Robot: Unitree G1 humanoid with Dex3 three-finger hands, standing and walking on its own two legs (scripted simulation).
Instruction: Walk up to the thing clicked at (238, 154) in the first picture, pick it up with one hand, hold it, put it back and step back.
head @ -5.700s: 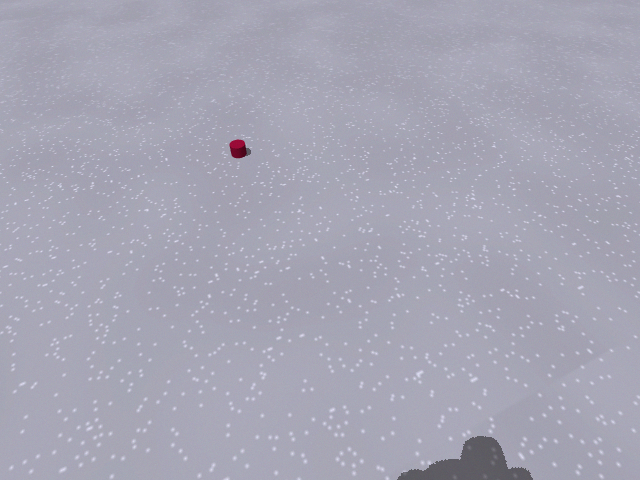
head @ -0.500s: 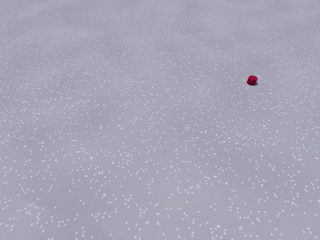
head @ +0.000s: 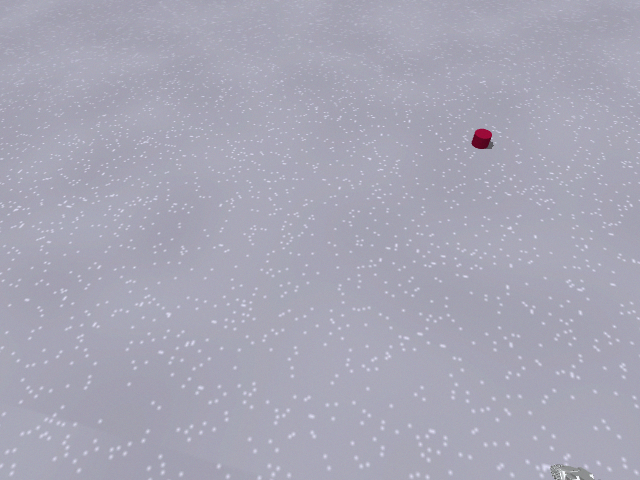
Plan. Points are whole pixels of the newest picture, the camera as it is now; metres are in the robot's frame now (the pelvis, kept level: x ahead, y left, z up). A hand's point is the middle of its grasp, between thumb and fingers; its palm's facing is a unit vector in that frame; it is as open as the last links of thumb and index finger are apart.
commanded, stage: walk up
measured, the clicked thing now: (481, 138) +1.69 -0.76 -0.74
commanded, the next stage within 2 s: stand in 1.56 s
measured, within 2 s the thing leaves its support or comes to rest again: neither
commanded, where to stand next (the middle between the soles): +0.03 -0.02 m, yaw -24 degrees
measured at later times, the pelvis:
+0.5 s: pelvis -0.01 -0.01 -0.01, yaw -13 degrees
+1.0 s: pelvis -0.02 -0.01 -0.01, yaw -21 degrees
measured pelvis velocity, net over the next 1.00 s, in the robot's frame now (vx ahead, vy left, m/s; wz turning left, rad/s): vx -0.02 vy -0.01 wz -0.37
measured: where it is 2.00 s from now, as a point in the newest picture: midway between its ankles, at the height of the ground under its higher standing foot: outside the picture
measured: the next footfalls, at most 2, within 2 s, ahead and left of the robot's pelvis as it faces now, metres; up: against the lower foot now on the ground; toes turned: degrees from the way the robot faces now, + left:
left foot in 0.58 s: +0.08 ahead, +0.12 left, +0.00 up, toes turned -21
right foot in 0.84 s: -0.02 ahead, -0.13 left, +0.00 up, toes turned -18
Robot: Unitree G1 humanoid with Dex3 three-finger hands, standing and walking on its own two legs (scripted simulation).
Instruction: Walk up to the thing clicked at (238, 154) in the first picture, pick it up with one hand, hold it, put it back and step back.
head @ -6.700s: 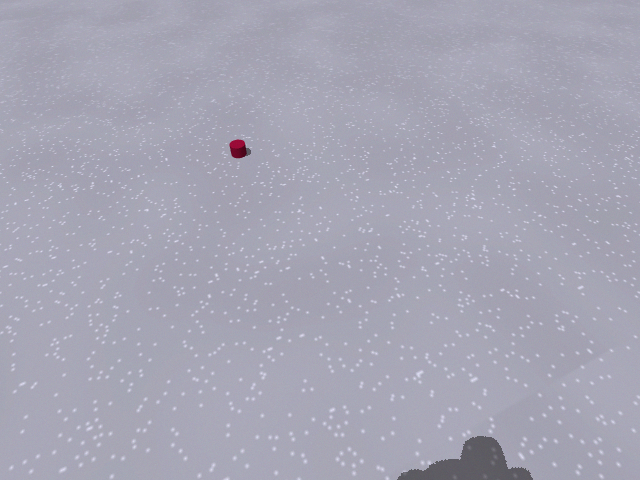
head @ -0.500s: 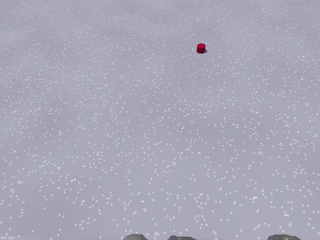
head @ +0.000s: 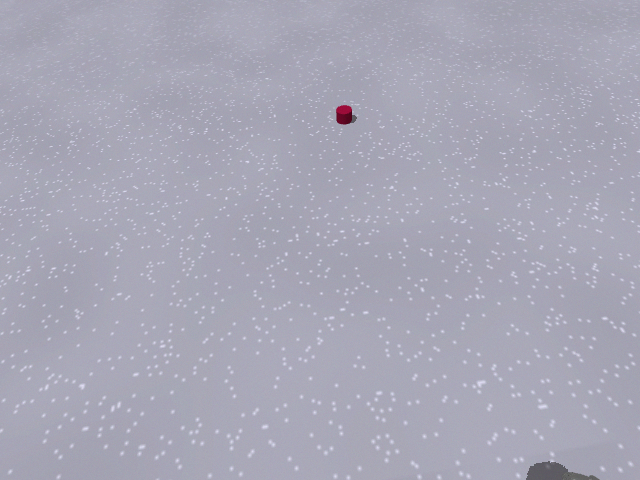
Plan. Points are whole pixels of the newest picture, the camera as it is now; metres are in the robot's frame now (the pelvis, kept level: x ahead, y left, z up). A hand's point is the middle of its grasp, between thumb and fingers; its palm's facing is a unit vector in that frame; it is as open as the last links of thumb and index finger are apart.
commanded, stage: walk up
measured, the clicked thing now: (344, 114) +1.86 -0.09 -0.73
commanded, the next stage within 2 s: stand in 0.56 s
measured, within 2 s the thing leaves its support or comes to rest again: neither
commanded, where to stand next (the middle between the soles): +0.05 +0.02 m, yaw -3 degrees
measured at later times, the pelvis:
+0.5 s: pelvis +0.01 +0.02 +0.01, yaw -3 degrees
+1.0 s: pelvis +0.00 +0.03 +0.02, yaw -1 degrees
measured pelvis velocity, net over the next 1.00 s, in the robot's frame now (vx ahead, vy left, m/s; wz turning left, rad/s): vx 0.00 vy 0.03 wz -0.03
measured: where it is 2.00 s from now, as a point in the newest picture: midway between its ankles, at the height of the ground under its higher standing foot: outside the picture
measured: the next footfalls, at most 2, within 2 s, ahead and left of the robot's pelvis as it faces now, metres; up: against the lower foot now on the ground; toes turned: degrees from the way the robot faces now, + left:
none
